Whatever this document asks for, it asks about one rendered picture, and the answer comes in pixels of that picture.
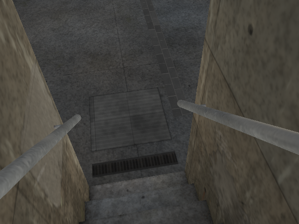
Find stairs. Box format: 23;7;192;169
78;171;223;224

